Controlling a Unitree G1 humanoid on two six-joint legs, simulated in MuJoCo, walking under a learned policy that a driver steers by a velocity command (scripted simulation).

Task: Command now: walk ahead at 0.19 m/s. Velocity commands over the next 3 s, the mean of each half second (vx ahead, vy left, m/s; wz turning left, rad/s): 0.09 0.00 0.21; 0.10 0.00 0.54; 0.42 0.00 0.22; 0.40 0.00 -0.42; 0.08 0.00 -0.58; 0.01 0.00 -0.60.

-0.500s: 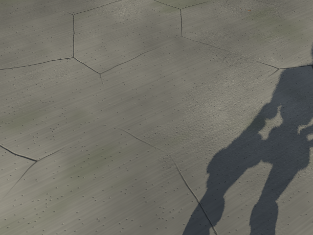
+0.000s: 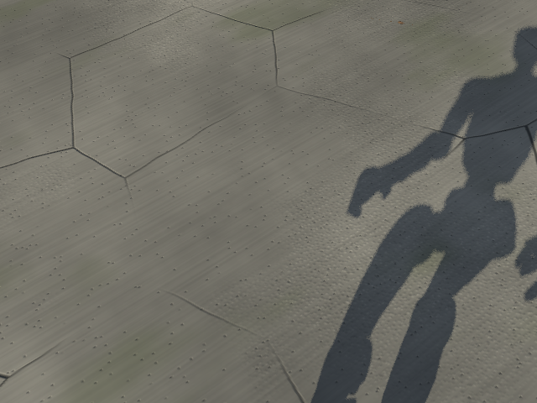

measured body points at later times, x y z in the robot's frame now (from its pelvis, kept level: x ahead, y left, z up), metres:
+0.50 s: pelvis +0.07 +0.00 +0.02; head +0.11 +0.02 +0.46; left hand +0.19 +0.30 -0.11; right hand +0.19 -0.27 -0.11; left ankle +0.08 +0.13 -0.72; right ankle +0.09 -0.11 -0.68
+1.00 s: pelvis +0.11 +0.00 +0.02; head +0.13 +0.00 +0.47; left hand +0.05 +0.29 -0.09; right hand +0.37 -0.19 -0.08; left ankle +0.08 +0.16 -0.68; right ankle +0.12 -0.12 -0.72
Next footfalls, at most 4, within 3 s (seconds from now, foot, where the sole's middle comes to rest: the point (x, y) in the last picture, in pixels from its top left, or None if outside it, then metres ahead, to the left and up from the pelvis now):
0.30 left None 0.12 0.13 -0.76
0.64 right None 0.16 -0.11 -0.76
1.14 left None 0.13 0.19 -0.76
1.66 right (198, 356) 0.55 0.21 -0.76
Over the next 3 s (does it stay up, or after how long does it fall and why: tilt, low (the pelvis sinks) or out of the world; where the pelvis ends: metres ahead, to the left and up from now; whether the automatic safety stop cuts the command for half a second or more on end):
stays up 0.61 0.33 0.01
